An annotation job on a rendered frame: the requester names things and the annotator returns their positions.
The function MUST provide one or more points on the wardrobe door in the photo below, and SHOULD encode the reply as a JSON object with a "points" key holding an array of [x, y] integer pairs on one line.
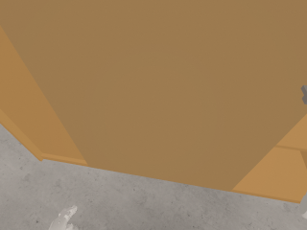
{"points": [[195, 92], [24, 103]]}

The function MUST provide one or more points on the left robot hand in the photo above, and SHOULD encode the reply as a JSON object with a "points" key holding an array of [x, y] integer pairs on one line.
{"points": [[60, 223]]}

